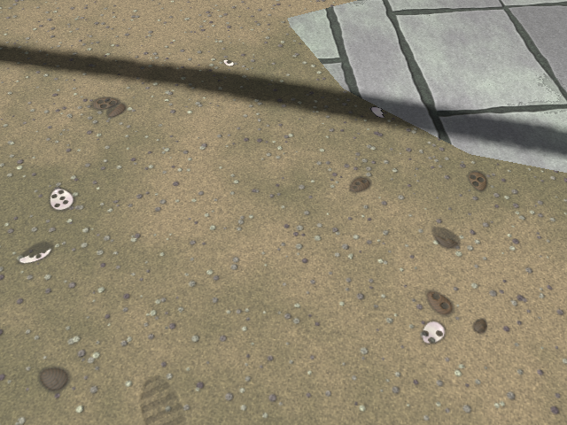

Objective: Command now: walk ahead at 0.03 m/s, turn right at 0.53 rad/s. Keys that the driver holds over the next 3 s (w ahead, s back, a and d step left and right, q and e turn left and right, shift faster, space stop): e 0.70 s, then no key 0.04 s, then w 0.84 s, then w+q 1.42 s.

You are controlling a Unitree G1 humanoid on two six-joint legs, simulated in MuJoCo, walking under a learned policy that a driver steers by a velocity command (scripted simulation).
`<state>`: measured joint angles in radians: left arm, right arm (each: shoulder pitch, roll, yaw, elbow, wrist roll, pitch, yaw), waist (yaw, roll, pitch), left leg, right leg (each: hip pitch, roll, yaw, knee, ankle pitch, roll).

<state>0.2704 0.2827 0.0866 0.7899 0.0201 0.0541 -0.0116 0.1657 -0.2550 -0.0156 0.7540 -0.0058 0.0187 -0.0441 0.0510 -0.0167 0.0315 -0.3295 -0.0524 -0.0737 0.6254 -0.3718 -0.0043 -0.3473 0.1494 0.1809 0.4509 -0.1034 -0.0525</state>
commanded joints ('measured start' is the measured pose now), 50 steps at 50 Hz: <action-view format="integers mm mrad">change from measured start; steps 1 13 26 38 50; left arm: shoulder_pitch -36 -76 41 8 -5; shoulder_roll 113 95 312 164 127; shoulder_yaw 26 14 49 10 -12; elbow -71 -84 -124 -104 -50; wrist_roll -18 -7 -6 -11 -3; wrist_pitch -6 27 -21 -24 -65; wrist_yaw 7 -27 -7 13 9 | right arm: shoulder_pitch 141 100 32 37 149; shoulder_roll -128 -152 -103 -135 -96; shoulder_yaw -34 -51 -52 -62 -40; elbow -30 -61 -116 -63 1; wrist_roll -3 -20 -25 -19 -21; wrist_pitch -35 -23 21 33 -56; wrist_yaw -22 -4 13 32 35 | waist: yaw -78 -81 14 -22 -118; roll -59 170 -254 -102 -5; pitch -68 -53 -67 -73 22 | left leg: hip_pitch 215 340 -282 -232 364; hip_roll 61 303 54 71 45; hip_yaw -60 -36 137 45 54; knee -328 -276 388 324 -254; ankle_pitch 53 663 -291 5 75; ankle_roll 49 216 -25 -46 71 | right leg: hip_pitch -39 -240 298 295 -122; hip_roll -170 -98 -552 -303 -213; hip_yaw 286 -150 350 174 229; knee -65 574 -143 -157 -101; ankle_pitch -220 -329 388 120 -461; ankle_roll -27 124 -211 -178 -121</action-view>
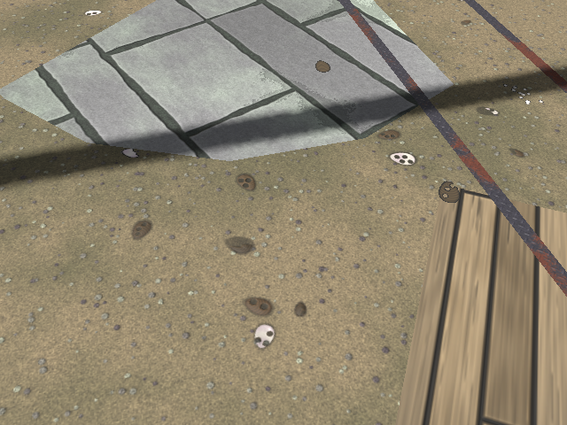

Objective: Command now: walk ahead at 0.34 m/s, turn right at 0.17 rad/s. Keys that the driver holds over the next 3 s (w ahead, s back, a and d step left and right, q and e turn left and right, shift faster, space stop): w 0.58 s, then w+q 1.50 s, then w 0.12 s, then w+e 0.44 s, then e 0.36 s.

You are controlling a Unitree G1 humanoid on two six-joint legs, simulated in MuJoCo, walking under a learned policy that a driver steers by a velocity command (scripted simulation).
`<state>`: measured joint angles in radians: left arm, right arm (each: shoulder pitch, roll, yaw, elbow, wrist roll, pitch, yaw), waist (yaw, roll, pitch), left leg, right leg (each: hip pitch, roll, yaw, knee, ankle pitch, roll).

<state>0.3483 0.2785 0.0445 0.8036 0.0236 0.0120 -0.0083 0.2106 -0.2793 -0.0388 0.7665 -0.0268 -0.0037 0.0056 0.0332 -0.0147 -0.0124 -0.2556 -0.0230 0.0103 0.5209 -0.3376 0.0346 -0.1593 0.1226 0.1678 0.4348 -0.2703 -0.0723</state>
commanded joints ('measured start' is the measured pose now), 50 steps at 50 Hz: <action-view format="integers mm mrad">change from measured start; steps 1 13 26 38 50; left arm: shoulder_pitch -109 -286 124 13 83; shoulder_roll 56 50 234 46 118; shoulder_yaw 9 -3 54 4 9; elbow -88 -94 27 108 172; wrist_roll -9 21 17 -6 7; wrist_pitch -36 -42 -64 -125 -89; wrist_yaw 5 -43 6 7 54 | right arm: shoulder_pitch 208 248 337 0 -15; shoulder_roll -138 -79 -60 -15 -42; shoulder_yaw -27 -20 -10 -12 -12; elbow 3 107 143 80 46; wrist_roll -12 19 30 3 -9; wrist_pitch -47 -85 -72 -25 -35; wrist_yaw -28 4 -5 37 35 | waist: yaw -144 -83 84 -35 -92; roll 145 105 -186 -32 -87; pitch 35 115 -320 109 -17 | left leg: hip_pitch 415 282 -308 -422 -114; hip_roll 214 189 -52 103 -70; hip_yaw -268 -169 -52 -53 153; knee -278 -413 759 464 65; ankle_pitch -180 337 -172 274 131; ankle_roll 63 157 42 13 151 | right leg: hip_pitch -433 -599 481 44 305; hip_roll -102 -172 -554 -309 -365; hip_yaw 119 -205 582 -180 -368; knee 145 448 -167 -342 136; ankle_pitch -318 131 -163 341 1165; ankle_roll -48 74 -235 -77 -23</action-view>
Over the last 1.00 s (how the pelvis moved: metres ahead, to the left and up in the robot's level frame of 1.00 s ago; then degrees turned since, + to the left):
0.02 -0.01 0.00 -30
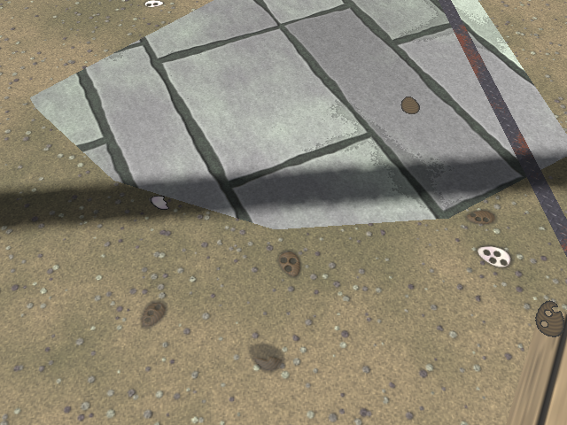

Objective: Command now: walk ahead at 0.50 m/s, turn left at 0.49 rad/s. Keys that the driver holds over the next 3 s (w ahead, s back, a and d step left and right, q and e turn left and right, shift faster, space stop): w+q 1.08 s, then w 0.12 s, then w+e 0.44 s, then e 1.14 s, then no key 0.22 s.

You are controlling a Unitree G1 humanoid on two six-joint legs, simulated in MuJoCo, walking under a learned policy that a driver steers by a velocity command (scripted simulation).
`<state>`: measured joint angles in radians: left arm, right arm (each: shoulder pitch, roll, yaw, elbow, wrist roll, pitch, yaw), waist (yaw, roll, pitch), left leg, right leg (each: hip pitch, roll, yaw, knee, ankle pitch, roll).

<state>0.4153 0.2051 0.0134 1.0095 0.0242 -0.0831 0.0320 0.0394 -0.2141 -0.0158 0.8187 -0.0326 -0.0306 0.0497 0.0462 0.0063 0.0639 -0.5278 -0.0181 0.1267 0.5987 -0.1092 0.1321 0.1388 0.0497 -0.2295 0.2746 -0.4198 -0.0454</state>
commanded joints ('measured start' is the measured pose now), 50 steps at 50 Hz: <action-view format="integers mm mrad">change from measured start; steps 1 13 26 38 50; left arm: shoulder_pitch -1 -233 -296 -120 -2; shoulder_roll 202 116 198 154 217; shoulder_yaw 43 29 38 50 68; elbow -45 -246 -312 -237 -157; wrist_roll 4 26 -1 -7 -3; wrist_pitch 13 49 11 -25 5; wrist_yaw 11 -42 -37 -31 -16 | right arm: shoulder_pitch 295 293 345 231 -70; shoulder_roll -139 -201 -253 -126 -104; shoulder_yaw -54 -84 -98 -58 -31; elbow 36 50 20 -69 -197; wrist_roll -12 33 11 -4 -14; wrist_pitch -15 -35 -29 30 22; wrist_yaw -15 -45 -63 2 31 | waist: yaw -170 -35 -25 -53 -9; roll -93 5 73 -106 -97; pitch -164 -21 -94 -43 6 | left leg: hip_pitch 347 334 461 -122 -16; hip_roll -83 117 108 75 25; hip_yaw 0 -385 -488 -190 -6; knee -92 -403 -109 549 36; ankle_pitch -86 262 533 -133 -64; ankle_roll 91 155 21 -84 -17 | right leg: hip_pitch -84 -748 -412 -241 -84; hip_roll -283 -154 -17 -321 -326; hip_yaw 17 228 238 320 28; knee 507 711 228 -107 1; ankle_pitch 1181 223 266 447 838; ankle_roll -46 101 24 -110 -58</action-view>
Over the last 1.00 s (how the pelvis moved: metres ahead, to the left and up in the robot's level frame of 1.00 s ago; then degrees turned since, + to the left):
0.49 -0.02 -0.02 10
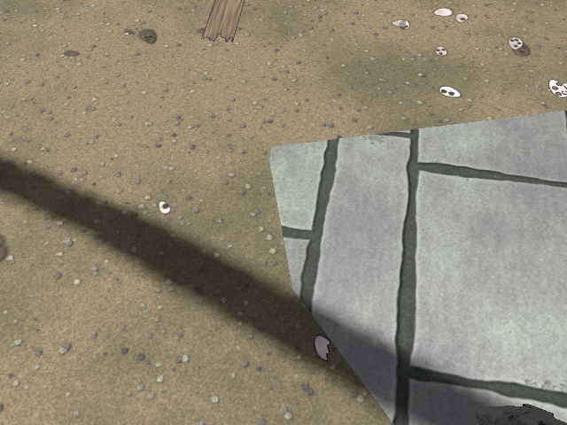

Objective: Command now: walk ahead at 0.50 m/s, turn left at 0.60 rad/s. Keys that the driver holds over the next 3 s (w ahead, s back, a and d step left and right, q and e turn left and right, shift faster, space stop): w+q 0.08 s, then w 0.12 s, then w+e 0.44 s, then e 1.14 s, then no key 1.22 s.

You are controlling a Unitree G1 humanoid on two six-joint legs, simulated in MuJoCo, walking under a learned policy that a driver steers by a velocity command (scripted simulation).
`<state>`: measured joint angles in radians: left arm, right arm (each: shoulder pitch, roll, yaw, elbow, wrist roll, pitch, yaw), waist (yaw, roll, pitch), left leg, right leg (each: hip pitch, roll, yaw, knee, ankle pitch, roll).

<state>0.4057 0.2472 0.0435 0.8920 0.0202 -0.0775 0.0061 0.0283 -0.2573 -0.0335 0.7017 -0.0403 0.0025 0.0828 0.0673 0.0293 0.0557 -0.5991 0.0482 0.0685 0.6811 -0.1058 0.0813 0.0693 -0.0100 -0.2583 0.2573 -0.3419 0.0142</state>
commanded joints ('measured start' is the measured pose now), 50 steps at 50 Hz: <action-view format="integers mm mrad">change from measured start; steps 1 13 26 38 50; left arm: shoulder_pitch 14 -25 -372 -99 -60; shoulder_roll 192 92 47 138 197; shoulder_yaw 42 11 -3 50 65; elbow -34 -97 -181 -102 -122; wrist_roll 2 16 10 -25 -14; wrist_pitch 8 61 50 49 80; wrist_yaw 14 -33 -55 -7 4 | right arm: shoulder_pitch -26 255 411 244 104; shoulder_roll -71 -112 -88 -105 -94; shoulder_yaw -19 -38 -13 -8 5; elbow -73 77 198 68 -21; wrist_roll -9 31 20 18 19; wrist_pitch -11 -74 -98 -97 -9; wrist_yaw -8 -75 -104 -103 -105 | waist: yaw -48 -28 -137 -53 -30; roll -131 -4 12 44 -116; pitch -15 -82 61 -72 -137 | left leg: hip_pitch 113 471 698 -39 70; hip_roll -77 125 135 3 -34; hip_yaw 71 -256 -6 -140 -102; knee -61 -490 -540 653 176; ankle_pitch -125 308 475 -270 -83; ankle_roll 54 170 39 -90 -138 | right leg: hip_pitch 8 -603 -778 -118 -205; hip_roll -269 -120 -24 -224 -77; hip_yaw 38 252 195 591 538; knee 106 852 430 84 148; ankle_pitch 919 63 342 883 882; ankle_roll -112 -13 -62 -363 -203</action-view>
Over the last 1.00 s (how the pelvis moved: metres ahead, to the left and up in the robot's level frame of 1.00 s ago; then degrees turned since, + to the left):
0.53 0.09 0.01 35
